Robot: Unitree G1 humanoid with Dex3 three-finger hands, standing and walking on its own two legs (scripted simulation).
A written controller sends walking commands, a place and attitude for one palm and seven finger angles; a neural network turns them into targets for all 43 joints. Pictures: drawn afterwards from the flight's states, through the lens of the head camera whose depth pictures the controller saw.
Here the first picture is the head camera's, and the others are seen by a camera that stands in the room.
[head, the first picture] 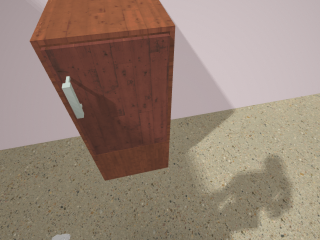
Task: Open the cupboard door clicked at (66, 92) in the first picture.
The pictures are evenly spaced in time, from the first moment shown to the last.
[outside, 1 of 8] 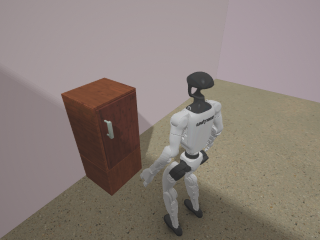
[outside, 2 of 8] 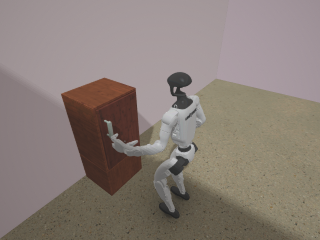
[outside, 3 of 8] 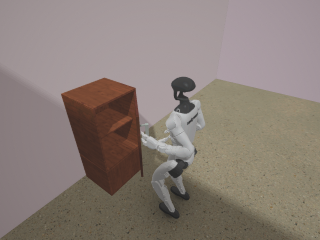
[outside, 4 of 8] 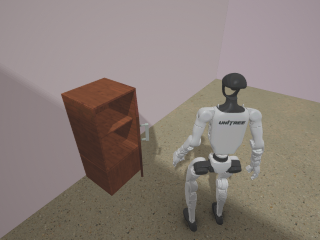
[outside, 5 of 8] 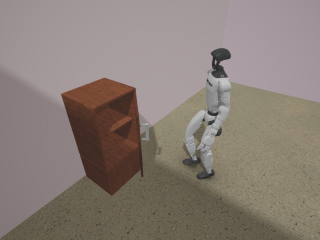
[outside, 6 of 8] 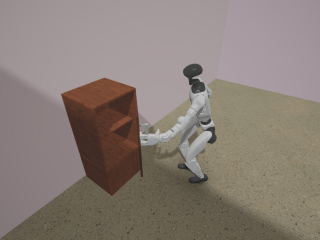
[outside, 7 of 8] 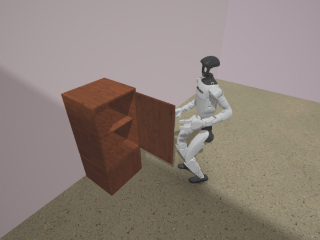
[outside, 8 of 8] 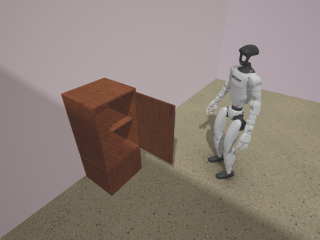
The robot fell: no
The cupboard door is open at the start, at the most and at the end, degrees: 0 92 90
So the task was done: yes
